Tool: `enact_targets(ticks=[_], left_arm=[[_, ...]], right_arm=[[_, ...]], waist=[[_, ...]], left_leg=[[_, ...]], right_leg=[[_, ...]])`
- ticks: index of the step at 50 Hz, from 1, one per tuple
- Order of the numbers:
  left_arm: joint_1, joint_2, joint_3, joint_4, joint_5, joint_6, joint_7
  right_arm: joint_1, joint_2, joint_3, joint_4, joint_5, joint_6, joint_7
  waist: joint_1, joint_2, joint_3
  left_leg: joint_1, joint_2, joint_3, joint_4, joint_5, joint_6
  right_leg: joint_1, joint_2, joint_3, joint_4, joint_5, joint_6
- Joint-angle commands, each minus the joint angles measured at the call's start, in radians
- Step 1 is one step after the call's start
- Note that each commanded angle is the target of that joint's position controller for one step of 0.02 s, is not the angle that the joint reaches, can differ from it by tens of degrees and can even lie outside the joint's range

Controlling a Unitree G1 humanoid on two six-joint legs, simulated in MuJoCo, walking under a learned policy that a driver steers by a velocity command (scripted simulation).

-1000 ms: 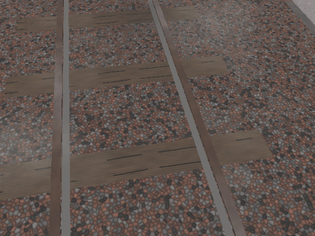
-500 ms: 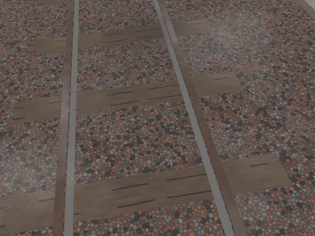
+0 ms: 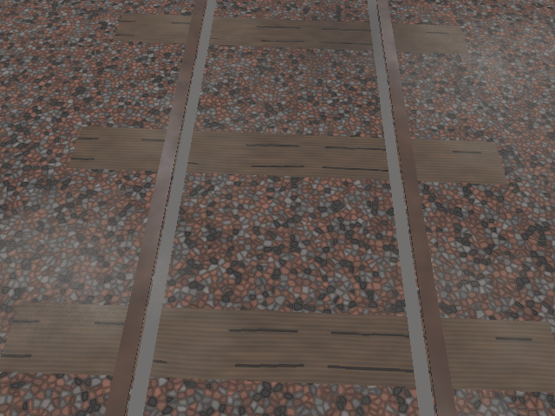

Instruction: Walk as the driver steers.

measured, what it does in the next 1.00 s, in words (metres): steps on the spot: right foot, then left foot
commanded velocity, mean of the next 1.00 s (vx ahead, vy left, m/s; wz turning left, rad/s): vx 0.05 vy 0.00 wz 0.14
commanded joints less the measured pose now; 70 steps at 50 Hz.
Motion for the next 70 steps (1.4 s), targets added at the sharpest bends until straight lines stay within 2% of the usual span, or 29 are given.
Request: enact_targets(ticks=[1, 6, 10, 11, 12, 13, 14, 16, 18, 21, 25, 26, 27, 28, 30, 38, 40, 42, 45, 48, 50, 51, 52, 53, 55, 58, 60, 64, 70], left_arm=[[0.077, 0.082, 0.018, -0.033, 0.000, 0.005, 0.005], [0.070, 0.087, 0.012, -0.044, -0.010, -0.007, -0.013], [0.142, 0.091, 0.011, -0.026, -0.009, -0.023, -0.037], [0.157, 0.149, 0.020, -0.032, 0.012, -0.024, -0.038], [0.128, 0.220, 0.031, -0.036, 0.041, -0.020, -0.036], [0.094, 0.162, 0.018, -0.060, 0.056, -0.026, -0.034], [0.063, 0.148, 0.015, -0.074, 0.040, -0.031, -0.029], [0.038, 0.130, 0.012, -0.074, -0.002, -0.033, -0.025], [0.049, 0.092, -0.003, -0.058, -0.008, -0.027, -0.028], [0.088, 0.098, -0.003, -0.030, -0.003, -0.010, -0.030], [0.144, 0.120, -0.002, 0.001, -0.023, -0.005, -0.037], [0.161, 0.109, -0.009, 0.004, -0.012, -0.018, -0.045], [0.186, 0.096, -0.011, 0.001, 0.010, -0.034, -0.059], [0.175, 0.059, -0.019, 0.008, 0.007, -0.039, -0.060], [0.090, 0.084, -0.013, 0.010, 0.002, -0.029, -0.052], [0.112, 0.074, -0.009, 0.062, -0.002, 0.005, -0.031], [0.122, 0.065, -0.008, 0.081, -0.010, 0.009, -0.029], [0.079, 0.059, -0.008, 0.059, -0.022, -0.003, -0.031], [0.058, 0.062, -0.004, 0.034, -0.044, -0.047, -0.048], [0.169, 0.056, 0.002, 0.079, -0.043, -0.079, -0.069], [0.343, 0.075, 0.020, 0.157, -0.029, -0.077, -0.071], [0.447, 0.151, 0.036, 0.168, -0.025, -0.077, -0.064], [0.492, 0.207, 0.038, 0.173, -0.014, -0.086, -0.079], [0.402, 0.155, 0.019, 0.149, -0.012, -0.098, -0.081], [0.305, 0.110, 0.003, 0.109, -0.015, -0.106, -0.084], [0.340, 0.063, -0.016, 0.114, -0.008, -0.096, -0.082], [0.384, 0.074, -0.016, 0.125, -0.010, -0.087, -0.071], [0.400, 0.099, -0.014, 0.122, -0.008, -0.075, -0.052], [0.449, 0.105, -0.002, 0.146, -0.026, -0.063, -0.047]], right_arm=[[-0.036, -0.174, -0.045, -0.085, 0.008, -0.002, -0.020], [-0.018, -0.148, -0.034, -0.090, -0.001, 0.019, -0.030], [0.017, -0.118, -0.012, -0.082, 0.010, 0.036, -0.034], [0.058, -0.087, -0.002, -0.078, 0.006, 0.034, -0.034], [0.037, -0.081, -0.006, -0.112, 0.013, 0.023, -0.031], [0.008, -0.147, -0.023, -0.112, -0.002, 0.010, -0.028], [0.019, -0.180, -0.040, -0.096, 0.009, 0.007, -0.023], [0.068, -0.139, -0.039, -0.052, 0.009, 0.022, -0.028], [0.071, -0.078, -0.021, -0.037, 0.010, 0.031, -0.027], [0.004, -0.020, 0.008, -0.045, 0.012, 0.026, -0.022], [0.043, -0.079, -0.004, -0.006, 0.016, 0.026, -0.018], [0.055, -0.125, -0.011, -0.006, 0.008, 0.030, -0.024], [0.070, -0.186, -0.022, -0.002, 0.002, 0.036, -0.030], [0.054, -0.138, -0.012, 0.019, 0.003, 0.035, -0.018], [0.033, -0.080, 0.003, 0.027, -0.006, 0.022, -0.006], [0.044, -0.079, 0.019, 0.092, -0.001, -0.009, -0.012], [0.079, -0.103, 0.011, 0.117, 0.009, -0.004, -0.016], [0.129, -0.157, -0.004, 0.124, 0.017, -0.005, -0.017], [0.127, -0.161, -0.010, 0.124, 0.020, -0.037, -0.020], [0.025, -0.143, -0.009, 0.098, 0.045, -0.043, -0.014], [0.004, -0.089, 0.006, 0.084, 0.032, -0.044, -0.010], [-0.003, -0.017, 0.026, 0.061, 0.020, -0.053, -0.007], [-0.015, -0.043, 0.016, 0.027, 0.036, -0.070, -0.010], [0.001, -0.085, 0.006, 0.036, 0.055, -0.082, -0.007], [0.019, -0.090, 0.002, 0.064, 0.050, -0.095, 0.003], [-0.014, -0.074, -0.005, 0.066, 0.027, -0.091, 0.017], [-0.055, -0.047, 0.001, 0.050, 0.019, -0.085, 0.022], [-0.202, -0.013, 0.021, -0.006, 0.025, -0.085, 0.031], [-0.316, -0.037, 0.029, -0.063, 0.035, -0.099, 0.060]], waist=[[0.031, 0.110, -0.175], [0.013, 0.140, -0.178], [0.052, 0.124, -0.162], [0.036, 0.007, -0.158], [-0.004, -0.234, -0.099], [0.028, -0.242, -0.111], [0.022, -0.187, -0.113], [0.005, -0.123, -0.111], [0.005, -0.113, -0.105], [0.051, -0.169, -0.123], [0.037, -0.149, -0.108], [0.045, -0.093, -0.137], [0.082, 0.035, -0.165], [0.081, 0.119, -0.176], [0.045, 0.062, -0.115], [0.053, 0.053, -0.043], [0.037, 0.073, -0.045], [0.001, 0.157, 0.023], [0.004, 0.206, 0.103], [0.088, 0.154, 0.047], [0.147, 0.058, -0.025], [0.164, -0.196, -0.070], [0.161, -0.315, -0.063], [0.111, -0.188, 0.010], [0.074, -0.098, 0.050], [0.077, -0.099, 0.019], [0.087, -0.087, 0.011], [0.113, -0.077, 0.046], [0.106, -0.081, 0.090]], left_leg=[[0.091, 0.237, -0.333, -0.183, -0.218, 0.146], [0.093, 0.238, -0.343, -0.163, -0.232, 0.122], [0.077, 0.189, -0.321, -0.078, -0.228, 0.052], [0.004, 0.126, -0.248, 0.054, -0.310, -0.003], [-0.119, -0.017, -0.066, 0.196, -0.420, -0.051], [-0.088, 0.009, -0.081, 0.387, -0.510, -0.087], [-0.099, 0.009, -0.094, 0.511, -0.482, -0.100], [-0.131, 0.024, -0.094, 0.610, -0.415, -0.135], [-0.091, 0.045, -0.062, 0.558, -0.379, -0.163], [0.042, 0.093, 0.035, 0.285, -0.363, -0.179], [0.253, 0.098, 0.048, -0.114, -0.058, -0.126], [0.354, 0.164, -0.021, -0.090, 0.079, -0.098], [0.412, 0.234, -0.076, 0.001, 0.279, -0.051], [0.311, 0.228, -0.069, 0.003, 0.130, -0.005], [0.234, 0.192, -0.059, -0.031, -0.014, -0.028], [0.159, 0.166, -0.045, -0.046, -0.076, -0.054], [0.165, 0.162, -0.063, -0.082, -0.385, -0.026], [0.156, 0.274, -0.243, -0.200, -0.738, 0.057], [0.158, 0.415, -0.435, -0.282, -0.714, 0.149], [0.098, 0.330, -0.253, -0.215, -0.514, 0.085], [-0.032, 0.215, -0.097, -0.006, -0.355, 0.024], [-0.179, 0.103, 0.051, 0.334, -0.347, -0.049], [-0.342, 0.043, 0.029, 0.549, -0.521, -0.060], [-0.409, 0.122, -0.037, 0.678, -0.478, -0.042], [-0.429, 0.195, -0.014, 0.679, -0.273, -0.013], [-0.365, 0.225, 0.032, 0.572, -0.118, -0.033], [-0.372, 0.218, 0.062, 0.501, -0.064, -0.062], [-0.294, 0.186, 0.100, 0.249, 0.081, -0.093], [-0.247, 0.161, 0.100, 0.086, 0.100, -0.044]], right_leg=[[0.059, 0.017, 0.004, -0.101, 0.068, 0.020], [0.146, 0.010, -0.020, -0.226, 0.090, 0.027], [0.341, 0.004, -0.049, -0.557, 0.211, -0.040], [0.413, -0.146, 0.092, -0.634, 0.240, -0.095], [0.359, -0.300, 0.310, -0.705, 0.324, -0.230], [0.296, -0.371, 0.390, -0.723, 0.378, -0.322], [0.312, -0.339, 0.335, -0.704, 0.421, -0.318], [0.369, -0.262, 0.222, -0.659, 0.470, -0.253], [0.374, -0.212, 0.138, -0.638, 0.559, -0.237], [0.396, -0.167, 0.080, -0.612, 0.573, -0.221], [0.362, -0.155, 0.099, -0.579, 0.544, -0.183], [0.305, -0.142, 0.086, -0.567, 0.487, -0.137], [0.251, -0.075, 0.016, -0.525, 0.385, -0.096], [0.313, -0.029, -0.047, -0.548, 0.262, -0.051], [0.334, -0.019, -0.062, -0.519, 0.275, -0.021], [0.360, -0.021, -0.059, -0.523, 0.294, -0.024], [0.321, 0.031, -0.118, -0.464, 0.075, -0.028], [0.168, 0.059, -0.161, -0.316, -0.065, -0.040], [0.040, -0.020, -0.082, -0.167, -0.080, -0.095], [0.286, -0.015, -0.129, -0.434, 0.048, -0.131], [0.570, -0.006, -0.086, -0.526, 0.171, -0.111], [0.692, -0.210, 0.248, -0.683, 0.037, -0.182], [0.708, -0.376, 0.617, -0.821, -0.113, -0.313], [0.653, -0.390, 0.600, -0.824, -0.192, -0.327], [0.613, -0.297, 0.387, -0.830, -0.104, -0.251], [0.605, -0.217, 0.173, -0.839, 0.264, -0.204], [0.612, -0.202, 0.103, -0.840, 0.424, -0.216], [0.524, -0.174, 0.014, -0.882, 0.442, -0.212], [0.614, -0.239, -0.019, -0.856, 0.530, -0.214]])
